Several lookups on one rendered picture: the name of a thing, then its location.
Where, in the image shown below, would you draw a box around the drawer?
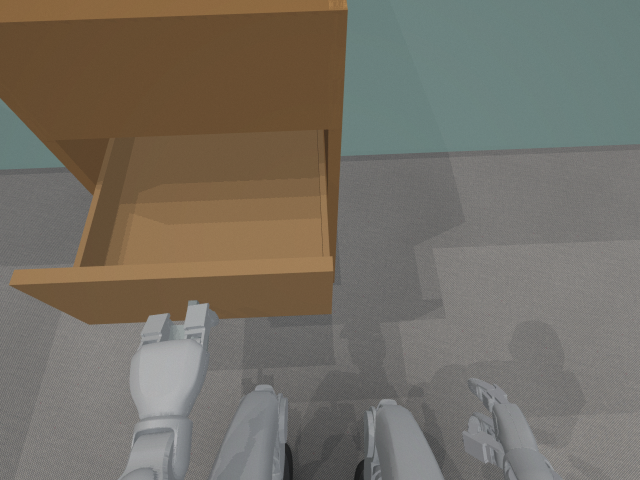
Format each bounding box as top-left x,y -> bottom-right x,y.
9,130 -> 333,325

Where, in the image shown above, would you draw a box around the handle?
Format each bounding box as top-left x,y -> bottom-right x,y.
169,300 -> 209,352

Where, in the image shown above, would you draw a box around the left robot thigh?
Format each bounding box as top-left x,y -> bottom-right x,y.
207,390 -> 288,480

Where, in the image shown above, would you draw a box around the left robot forearm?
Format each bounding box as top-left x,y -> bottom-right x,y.
118,415 -> 193,480

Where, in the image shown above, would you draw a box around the robot thigh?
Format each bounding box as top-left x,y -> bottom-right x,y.
364,404 -> 445,480
207,390 -> 288,480

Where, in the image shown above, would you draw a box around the cabinet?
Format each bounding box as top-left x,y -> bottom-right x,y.
0,0 -> 348,283

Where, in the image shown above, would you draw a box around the robot left hand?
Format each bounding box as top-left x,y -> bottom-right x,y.
129,303 -> 219,420

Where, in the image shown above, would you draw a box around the robot right hand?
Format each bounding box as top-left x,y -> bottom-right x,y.
462,378 -> 539,469

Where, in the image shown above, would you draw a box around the right robot forearm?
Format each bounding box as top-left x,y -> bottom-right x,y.
503,448 -> 563,480

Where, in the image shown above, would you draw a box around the right robot thigh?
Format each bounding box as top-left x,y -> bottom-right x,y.
364,404 -> 445,480

